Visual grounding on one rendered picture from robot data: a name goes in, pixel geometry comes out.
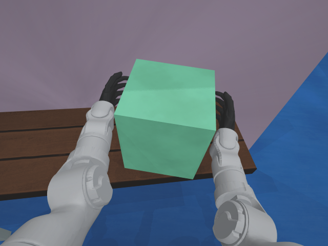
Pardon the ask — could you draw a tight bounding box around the left robot forearm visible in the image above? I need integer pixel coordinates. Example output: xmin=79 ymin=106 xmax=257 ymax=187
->
xmin=47 ymin=100 xmax=115 ymax=204

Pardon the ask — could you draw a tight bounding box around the table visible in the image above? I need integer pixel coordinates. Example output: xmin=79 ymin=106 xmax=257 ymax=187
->
xmin=0 ymin=102 xmax=257 ymax=241

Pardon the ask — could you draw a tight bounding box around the right robot hand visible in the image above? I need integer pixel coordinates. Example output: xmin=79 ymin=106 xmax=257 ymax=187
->
xmin=215 ymin=91 xmax=235 ymax=130

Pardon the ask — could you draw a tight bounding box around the right robot upper arm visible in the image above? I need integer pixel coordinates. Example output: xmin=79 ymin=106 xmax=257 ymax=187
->
xmin=213 ymin=200 xmax=303 ymax=246

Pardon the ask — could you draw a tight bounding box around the left robot upper arm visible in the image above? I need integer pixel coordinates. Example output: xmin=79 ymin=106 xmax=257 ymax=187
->
xmin=0 ymin=164 xmax=113 ymax=246

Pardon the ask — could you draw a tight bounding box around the right robot forearm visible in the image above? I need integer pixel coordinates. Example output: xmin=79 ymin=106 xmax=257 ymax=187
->
xmin=209 ymin=128 xmax=267 ymax=214

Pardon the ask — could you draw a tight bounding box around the carton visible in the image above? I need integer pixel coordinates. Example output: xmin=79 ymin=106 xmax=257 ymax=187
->
xmin=114 ymin=59 xmax=216 ymax=179

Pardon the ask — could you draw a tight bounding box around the left robot hand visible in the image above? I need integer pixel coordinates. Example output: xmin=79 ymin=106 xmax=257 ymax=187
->
xmin=99 ymin=72 xmax=129 ymax=107

